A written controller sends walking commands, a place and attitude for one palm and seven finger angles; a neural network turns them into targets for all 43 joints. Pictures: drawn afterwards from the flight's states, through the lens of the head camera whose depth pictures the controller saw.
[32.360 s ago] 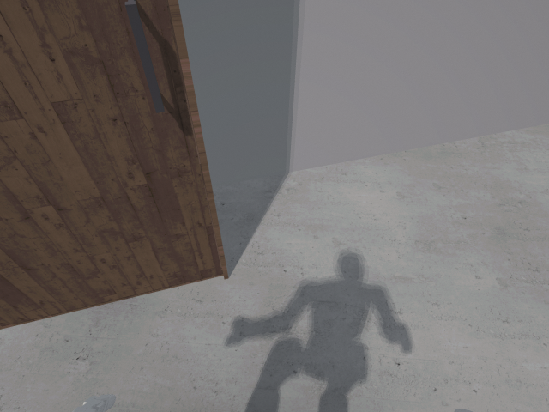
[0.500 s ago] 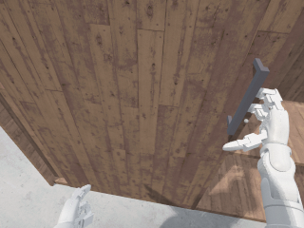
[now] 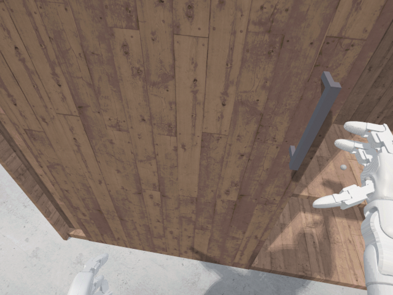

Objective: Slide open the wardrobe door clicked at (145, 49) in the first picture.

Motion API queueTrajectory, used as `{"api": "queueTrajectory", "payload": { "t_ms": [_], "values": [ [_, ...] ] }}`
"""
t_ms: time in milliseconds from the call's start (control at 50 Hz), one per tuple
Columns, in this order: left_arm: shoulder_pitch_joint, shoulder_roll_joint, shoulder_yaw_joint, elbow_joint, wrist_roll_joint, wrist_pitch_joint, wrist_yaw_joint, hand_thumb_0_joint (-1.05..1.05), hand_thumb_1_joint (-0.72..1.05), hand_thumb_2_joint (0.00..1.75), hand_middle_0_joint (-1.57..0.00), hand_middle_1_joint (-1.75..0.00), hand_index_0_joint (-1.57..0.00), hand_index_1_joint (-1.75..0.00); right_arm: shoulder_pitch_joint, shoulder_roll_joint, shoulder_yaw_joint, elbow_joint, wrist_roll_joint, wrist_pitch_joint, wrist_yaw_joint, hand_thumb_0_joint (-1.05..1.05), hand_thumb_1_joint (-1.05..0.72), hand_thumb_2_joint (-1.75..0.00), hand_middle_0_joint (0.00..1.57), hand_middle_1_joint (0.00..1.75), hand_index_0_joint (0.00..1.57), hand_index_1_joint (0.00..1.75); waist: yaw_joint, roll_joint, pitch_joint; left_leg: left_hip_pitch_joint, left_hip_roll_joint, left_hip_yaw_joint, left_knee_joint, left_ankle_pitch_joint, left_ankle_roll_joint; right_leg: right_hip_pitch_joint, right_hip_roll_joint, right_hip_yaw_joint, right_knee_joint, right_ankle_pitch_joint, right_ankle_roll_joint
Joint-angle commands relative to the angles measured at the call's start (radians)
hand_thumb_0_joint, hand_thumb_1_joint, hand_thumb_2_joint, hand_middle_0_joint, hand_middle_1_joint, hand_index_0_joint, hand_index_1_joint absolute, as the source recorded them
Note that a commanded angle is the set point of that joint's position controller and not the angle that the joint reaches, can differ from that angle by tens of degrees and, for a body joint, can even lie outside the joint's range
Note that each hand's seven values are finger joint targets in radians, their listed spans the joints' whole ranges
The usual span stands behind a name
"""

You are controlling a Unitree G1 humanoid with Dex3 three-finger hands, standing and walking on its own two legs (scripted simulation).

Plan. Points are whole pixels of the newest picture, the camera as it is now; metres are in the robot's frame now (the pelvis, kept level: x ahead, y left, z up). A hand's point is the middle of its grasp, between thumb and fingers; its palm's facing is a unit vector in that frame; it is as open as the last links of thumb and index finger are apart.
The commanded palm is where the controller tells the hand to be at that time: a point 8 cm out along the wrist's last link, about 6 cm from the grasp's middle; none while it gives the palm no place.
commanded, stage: slip the hand off the handle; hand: right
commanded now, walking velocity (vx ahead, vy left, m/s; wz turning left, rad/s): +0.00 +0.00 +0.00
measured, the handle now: (308, 125) +0.40 -0.20 +0.19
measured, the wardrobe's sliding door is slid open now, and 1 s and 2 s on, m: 0.64 0.64 0.64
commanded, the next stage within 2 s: draw the hand back to the body in 0.52 s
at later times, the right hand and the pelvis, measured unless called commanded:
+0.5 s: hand (348, 202) +0.25 -0.23 +0.15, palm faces +0.26 +0.95 -0.16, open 14.7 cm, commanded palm +0.20 -0.28 +0.16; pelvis -0.01 +0.01 +0.00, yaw -1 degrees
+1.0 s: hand (363, 212) +0.22 -0.23 +0.17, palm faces +0.18 +0.98 -0.06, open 14.7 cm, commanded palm +0.18 -0.28 +0.17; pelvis +0.01 +0.01 +0.00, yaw -2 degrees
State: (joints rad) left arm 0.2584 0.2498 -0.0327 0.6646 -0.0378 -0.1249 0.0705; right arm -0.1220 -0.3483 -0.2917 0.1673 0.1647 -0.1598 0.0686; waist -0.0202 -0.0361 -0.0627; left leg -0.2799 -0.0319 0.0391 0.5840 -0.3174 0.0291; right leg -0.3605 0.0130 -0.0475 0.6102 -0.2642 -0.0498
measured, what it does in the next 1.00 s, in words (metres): stands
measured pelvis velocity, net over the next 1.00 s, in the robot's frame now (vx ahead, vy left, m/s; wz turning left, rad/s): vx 0.01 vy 0.01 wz -0.03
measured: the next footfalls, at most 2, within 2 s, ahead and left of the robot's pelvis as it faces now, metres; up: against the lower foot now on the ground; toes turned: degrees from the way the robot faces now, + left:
none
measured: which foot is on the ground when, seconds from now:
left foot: down 0.00-1.00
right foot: down 0.00-1.00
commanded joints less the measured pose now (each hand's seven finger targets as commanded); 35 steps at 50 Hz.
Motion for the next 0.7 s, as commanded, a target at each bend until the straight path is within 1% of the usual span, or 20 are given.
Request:
{"api": "queueTrajectory", "payload": {
  "t_ms": [0, 20, 60, 120, 140, 160, 180, 200, 220, 280, 320, 340, 360, 480, 520, 540, 600, 620, 640, 680],
  "values": [
    [-0.145, 0.124, 0.044, -0.176, -0.003, -0.067, 0.013, 0.00, 0.90, 0.90, -0.20, -0.30, -0.20, -0.30, -0.208, -0.196, -0.072, -0.250, 0.031, -0.067, 0.006, 0.00, 0.55, -0.20, 0.25, 1.15, 0.25, 1.15, -0.025, 0.008, -0.141, -0.057, 0.007, -0.005, -0.089, 0.133, 0.000, 0.153, -0.028, 0.081, -0.095, 0.121, 0.022],
    [-0.147, 0.125, 0.046, -0.171, -0.005, -0.068, 0.017, 0.00, 0.90, 0.90, -0.20, -0.30, -0.20, -0.30, -0.208, -0.212, -0.089, -0.266, 0.031, -0.066, 0.000, 0.00, 0.55, -0.20, 0.25, 1.15, 0.25, 1.15, -0.024, 0.030, -0.126, -0.058, 0.007, -0.007, -0.101, 0.115, -0.001, 0.148, -0.030, 0.079, -0.099, 0.103, 0.018],
    [-0.163, 0.119, 0.042, -0.181, -0.004, -0.077, 0.020, 0.00, 0.90, 0.90, -0.20, -0.30, -0.20, -0.30, -0.211, -0.198, -0.077, -0.323, 0.033, -0.060, -0.008, 0.00, 0.55, -0.20, 0.25, 1.15, 0.25, 1.15, -0.025, -0.018, -0.131, -0.062, 0.010, -0.011, -0.099, 0.097, 0.000, 0.161, -0.025, 0.079, -0.105, 0.083, 0.019],
    [-0.168, 0.116, 0.039, -0.176, 0.000, -0.086, 0.023, 0.00, 0.90, 0.90, -0.20, -0.30, -0.20, -0.30, -0.159, -0.213, -0.094, -0.379, 0.025, -0.068, -0.022, 0.00, 0.55, -0.20, 0.25, 1.15, 0.25, 1.15, -0.030, -0.028, -0.142, -0.059, 0.010, -0.014, -0.104, 0.079, 0.000, 0.169, -0.026, 0.075, -0.102, 0.072, 0.017],
    [-0.173, 0.111, 0.034, -0.179, 0.000, -0.091, 0.022, 0.00, 0.90, 0.90, -0.20, -0.30, -0.20, -0.30, -0.156, -0.174, -0.056, -0.385, 0.025, -0.070, -0.021, 0.00, 0.55, -0.20, 0.25, 1.15, 0.25, 1.15, -0.022, -0.041, -0.132, -0.070, 0.011, -0.013, -0.102, 0.063, 0.000, 0.170, -0.024, 0.081, -0.107, 0.052, 0.019],
    [-0.175, 0.111, 0.033, -0.172, -0.002, -0.097, 0.025, 0.00, 0.90, 0.90, -0.20, -0.30, -0.20, -0.30, -0.194, -0.176, -0.049, -0.385, 0.026, -0.073, -0.022, 0.00, 0.55, -0.20, 0.25, 1.15, 0.25, 1.15, -0.009, -0.030, -0.107, -0.092, 0.010, -0.015, -0.108, 0.035, -0.003, 0.164, -0.025, 0.085, -0.109, 0.013, 0.018],
    [-0.175, 0.112, 0.033, -0.167, -0.001, -0.101, 0.027, 0.00, 0.90, 0.90, -0.20, -0.30, -0.20, -0.30, -0.178, -0.183, -0.059, -0.374, 0.025, -0.076, -0.023, 0.00, 0.55, -0.20, 0.25, 1.15, 0.25, 1.15, -0.013, -0.030, -0.093, -0.097, 0.009, -0.015, -0.110, 0.008, -0.002, 0.155, -0.025, 0.091, -0.116, -0.021, 0.020],
    [-0.178, 0.110, 0.030, -0.169, 0.000, -0.107, 0.028, 0.00, 0.90, 0.90, -0.20, -0.30, -0.20, -0.30, -0.169, -0.158, -0.038, -0.380, 0.030, -0.077, -0.018, 0.00, 0.55, -0.20, 0.25, 1.15, 0.25, 1.15, -0.007, -0.018, -0.092, -0.099, 0.010, -0.016, -0.114, 0.008, -0.004, 0.158, -0.023, 0.090, -0.115, -0.026, 0.016],
    [-0.174, 0.114, 0.034, -0.166, 0.000, -0.109, 0.029, 0.00, 0.90, 0.90, -0.20, -0.30, -0.20, -0.30, -0.137, -0.187, -0.064, -0.385, 0.028, -0.079, -0.018, 0.00, 0.55, -0.20, 0.25, 1.15, 0.25, 1.15, -0.017, -0.008, -0.101, -0.085, 0.011, -0.021, -0.118, 0.008, -0.003, 0.153, -0.024, 0.086, -0.110, -0.022, 0.014],
    [-0.188, 0.107, 0.026, -0.175, -0.005, -0.120, 0.030, 0.00, 0.90, 0.90, -0.20, -0.30, -0.20, -0.30, -0.101, -0.134, -0.010, -0.389, 0.036, -0.060, 0.001, 0.00, 0.55, -0.20, 0.25, 1.15, 0.25, 1.15, -0.016, -0.032, -0.081, -0.094, 0.015, -0.023, -0.123, -0.019, -0.004, 0.148, -0.018, 0.088, -0.117, -0.059, 0.017],
    [-0.182, 0.113, 0.024, -0.167, -0.007, -0.120, 0.034, 0.00, 0.90, 0.90, -0.20, -0.30, -0.20, -0.30, -0.065, -0.168, -0.045, -0.363, 0.041, -0.041, 0.001, 0.00, 0.55, -0.20, 0.25, 1.15, 0.25, 1.15, -0.022, 0.010, -0.057, -0.088, 0.016, -0.028, -0.139, -0.040, -0.007, 0.124, -0.020, 0.089, -0.121, -0.084, 0.015],
    [-0.187, 0.108, 0.021, -0.174, -0.007, -0.123, 0.035, 0.00, 0.90, 0.90, -0.20, -0.30, -0.20, -0.30, -0.065, -0.148, -0.029, -0.371, 0.045, -0.033, 0.005, 0.00, 0.55, -0.20, 0.25, 1.15, 0.25, 1.15, -0.019, 0.024, -0.062, -0.082, 0.020, -0.032, -0.143, -0.041, -0.010, 0.122, -0.015, 0.086, -0.118, -0.076, 0.013],
    [-0.190, 0.107, 0.021, -0.177, -0.008, -0.124, 0.036, 0.00, 0.90, 0.90, -0.20, -0.30, -0.20, -0.30, -0.065, -0.172, -0.051, -0.380, 0.047, -0.027, 0.005, 0.00, 0.55, -0.20, 0.25, 1.15, 0.25, 1.15, -0.026, 0.013, -0.059, -0.079, 0.021, -0.033, -0.144, -0.046, -0.008, 0.121, -0.016, 0.085, -0.119, -0.074, 0.015],
    [-0.188, 0.093, 0.019, -0.196, 0.004, -0.136, 0.019, 0.00, 0.90, 0.90, -0.20, -0.30, -0.20, -0.30, 0.087, -0.169, -0.090, -0.527, 0.052, -0.043, -0.004, 0.00, 0.55, -0.20, 0.25, 1.15, 0.25, 1.15, -0.053, -0.028, -0.133, -0.030, 0.015, -0.015, -0.106, 0.102, -0.003, 0.164, -0.014, 0.074, -0.092, 0.080, 0.019],
    [-0.184, 0.099, 0.022, -0.190, 0.005, -0.132, 0.017, 0.00, 0.90, 0.90, -0.20, -0.30, -0.20, -0.30, 0.140, -0.191, -0.122, -0.529, 0.057, -0.045, -0.001, 0.00, 0.55, -0.20, 0.25, 1.15, 0.25, 1.15, -0.055, 0.002, -0.115, -0.023, 0.014, -0.016, -0.106, 0.135, -0.005, 0.147, -0.016, 0.068, -0.079, 0.108, 0.017],
    [-0.186, 0.096, 0.021, -0.189, 0.003, -0.131, 0.017, 0.00, 0.90, 0.90, -0.20, -0.30, -0.20, -0.30, 0.123, -0.167, -0.098, -0.531, 0.060, -0.044, 0.006, 0.00, 0.55, -0.20, 0.25, 1.15, 0.25, 1.15, -0.041, 0.001, -0.106, -0.035, 0.015, -0.016, -0.103, 0.151, -0.008, 0.148, -0.013, 0.064, -0.074, 0.117, 0.016],
    [-0.177, 0.097, 0.022, -0.187, 0.002, -0.138, 0.020, 0.00, 0.90, 0.90, -0.20, -0.30, -0.20, -0.30, 0.119, -0.144, -0.082, -0.549, 0.075, -0.041, 0.023, 0.00, 0.55, -0.20, 0.25, 1.15, 0.25, 1.15, -0.032, -0.010, -0.081, -0.061, 0.015, -0.013, -0.102, 0.139, -0.010, 0.147, -0.011, 0.069, -0.070, 0.101, 0.019],
    [-0.177, 0.101, 0.025, -0.181, 0.000, -0.138, 0.022, 0.00, 0.90, 0.90, -0.20, -0.30, -0.20, -0.30, 0.128, -0.162, -0.096, -0.552, 0.072, -0.039, 0.024, 0.00, 0.55, -0.20, 0.25, 1.15, 0.25, 1.15, -0.033, -0.017, -0.078, -0.059, 0.013, -0.016, -0.103, 0.142, -0.008, 0.146, -0.014, 0.068, -0.064, 0.106, 0.018],
    [-0.187, 0.117, 0.020, -0.181, -0.027, -0.150, 0.035, 0.00, 0.90, 0.90, -0.20, -0.30, -0.20, -0.30, 0.155, -0.118, -0.085, -0.451, 0.191, 0.068, 0.102, 0.00, 0.55, -0.20, 0.25, 1.15, 0.25, 1.15, -0.025, -0.025, -0.129, 0.014, 0.027, -0.021, -0.125, 0.161, -0.009, 0.159, -0.016, 0.078, -0.090, 0.084, 0.022],
    [-0.205, 0.114, 0.013, -0.191, -0.037, -0.168, 0.065, 0.00, 0.90, 0.90, -0.20, -0.30, -0.20, -0.30, 0.031, -0.191, -0.109, -0.564, 0.213, 0.145, 0.160, 0.00, 0.55, -0.20, 0.25, 1.15, 0.25, 1.15, -0.030, -0.035, -0.138, 0.030, 0.031, -0.029, -0.144, 0.174, -0.018, 0.189, -0.012, 0.082, -0.091, 0.092, 0.011]
  ]
}}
